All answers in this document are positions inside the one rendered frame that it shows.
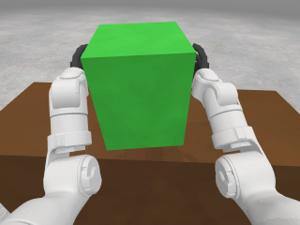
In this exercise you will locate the pedestal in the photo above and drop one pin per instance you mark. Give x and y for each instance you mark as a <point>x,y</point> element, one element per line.
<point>165,185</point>

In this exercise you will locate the robot right upper arm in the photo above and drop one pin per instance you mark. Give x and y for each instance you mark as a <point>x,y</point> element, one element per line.
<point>248,179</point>

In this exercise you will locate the left robot hand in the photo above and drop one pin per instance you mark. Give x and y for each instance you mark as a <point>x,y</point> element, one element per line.
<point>76,58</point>

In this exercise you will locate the right robot forearm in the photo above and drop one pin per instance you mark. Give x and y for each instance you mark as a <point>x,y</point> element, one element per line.
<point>225,114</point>

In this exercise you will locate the right robot hand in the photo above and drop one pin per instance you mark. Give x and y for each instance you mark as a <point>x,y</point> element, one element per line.
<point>201,58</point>

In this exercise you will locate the carton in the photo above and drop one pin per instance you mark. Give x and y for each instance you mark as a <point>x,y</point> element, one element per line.
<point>140,77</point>

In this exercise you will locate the left robot forearm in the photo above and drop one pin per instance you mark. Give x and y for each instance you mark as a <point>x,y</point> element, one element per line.
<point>68,112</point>

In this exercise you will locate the robot left upper arm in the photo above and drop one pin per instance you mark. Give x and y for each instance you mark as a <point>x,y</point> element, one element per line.
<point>68,182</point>

